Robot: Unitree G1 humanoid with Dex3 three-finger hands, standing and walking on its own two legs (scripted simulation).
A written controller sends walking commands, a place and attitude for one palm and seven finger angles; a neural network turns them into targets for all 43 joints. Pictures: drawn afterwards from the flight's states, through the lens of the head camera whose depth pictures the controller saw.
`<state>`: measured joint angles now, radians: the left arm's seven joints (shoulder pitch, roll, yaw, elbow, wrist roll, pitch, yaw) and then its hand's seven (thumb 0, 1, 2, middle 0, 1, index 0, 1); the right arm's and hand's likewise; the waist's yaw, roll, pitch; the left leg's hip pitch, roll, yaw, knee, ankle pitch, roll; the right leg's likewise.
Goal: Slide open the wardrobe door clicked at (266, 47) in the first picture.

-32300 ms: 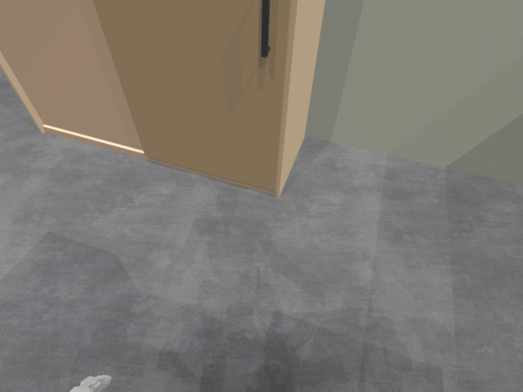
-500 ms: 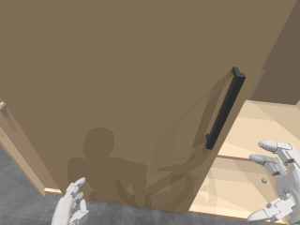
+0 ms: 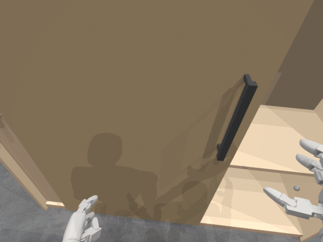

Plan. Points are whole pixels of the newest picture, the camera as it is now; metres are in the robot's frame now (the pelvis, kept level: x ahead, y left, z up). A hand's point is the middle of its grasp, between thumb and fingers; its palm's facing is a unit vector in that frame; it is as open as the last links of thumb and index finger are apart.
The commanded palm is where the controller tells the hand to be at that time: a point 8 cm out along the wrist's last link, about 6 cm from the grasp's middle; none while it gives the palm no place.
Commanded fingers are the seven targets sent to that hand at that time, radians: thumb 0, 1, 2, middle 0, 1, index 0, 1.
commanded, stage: draw the hand back to the body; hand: right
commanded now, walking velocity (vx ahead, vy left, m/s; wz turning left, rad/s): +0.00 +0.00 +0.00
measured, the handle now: (231, 122) +0.38 -0.19 +0.13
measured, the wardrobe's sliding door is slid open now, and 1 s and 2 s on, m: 0.60 0.60 0.60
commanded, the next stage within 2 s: step back with the hand held close in 0.70 s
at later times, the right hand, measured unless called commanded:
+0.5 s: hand (305, 176) +0.20 -0.26 +0.17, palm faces +0.46 +0.82 -0.35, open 7.7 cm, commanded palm +0.15 -0.29 +0.18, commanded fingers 0.00 -0.90 -0.90 0.20 0.30 0.20 0.30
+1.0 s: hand (309, 172) +0.20 -0.27 +0.17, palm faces +0.44 +0.79 -0.42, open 7.4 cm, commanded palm +0.14 -0.30 +0.18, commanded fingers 0.00 -0.90 -0.90 0.20 0.30 0.20 0.30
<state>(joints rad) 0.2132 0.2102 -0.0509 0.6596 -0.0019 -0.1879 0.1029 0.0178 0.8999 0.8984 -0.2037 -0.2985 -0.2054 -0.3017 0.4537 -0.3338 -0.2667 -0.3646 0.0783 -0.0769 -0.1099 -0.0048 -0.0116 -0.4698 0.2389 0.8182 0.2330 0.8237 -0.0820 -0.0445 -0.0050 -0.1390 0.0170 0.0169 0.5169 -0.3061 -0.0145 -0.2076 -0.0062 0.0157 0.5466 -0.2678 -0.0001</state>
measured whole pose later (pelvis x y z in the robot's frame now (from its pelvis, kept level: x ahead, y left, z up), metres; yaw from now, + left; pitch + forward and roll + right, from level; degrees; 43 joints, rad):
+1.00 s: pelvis +0.00 +0.00 +0.01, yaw +1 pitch -2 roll +1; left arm 0.16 0.23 -0.02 0.61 0.01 -0.05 0.07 0.02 0.90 0.90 -0.20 -0.30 -0.21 -0.30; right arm 0.44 -0.37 -0.39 -0.40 0.06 -0.14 -0.10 0.02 -0.89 -0.90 0.21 0.30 0.20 0.30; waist -0.05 -0.05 0.02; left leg -0.12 0.00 0.01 0.37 -0.21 -0.02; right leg -0.21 -0.03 0.01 0.46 -0.21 0.00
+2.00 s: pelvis -0.15 -0.04 -0.01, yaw -3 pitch +0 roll +6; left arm 0.18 0.17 0.03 0.64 0.03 -0.15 0.06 0.02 0.90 0.90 -0.20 -0.30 -0.21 -0.30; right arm 0.44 -0.44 -0.47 -0.52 0.02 -0.29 -0.13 0.02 -0.89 -0.90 0.22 0.30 0.21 0.31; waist -0.02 -0.01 0.07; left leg -0.45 -0.13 -0.06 1.02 -0.39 -0.02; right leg -0.47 -0.02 0.04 0.56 -0.09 -0.08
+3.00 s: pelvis -0.25 -0.07 -0.01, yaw +2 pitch +1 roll +1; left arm 0.29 0.15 -0.02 0.67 0.01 -0.13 0.04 0.01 0.90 0.90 -0.21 -0.30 -0.21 -0.30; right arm 0.53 -0.46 -0.46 -0.51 0.02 -0.24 -0.14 0.01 -0.89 -0.90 0.21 0.30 0.21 0.30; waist 0.00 0.00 -0.01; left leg -0.32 -0.02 0.07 0.63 -0.34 0.05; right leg -0.43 -0.06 0.03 0.93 -0.44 -0.01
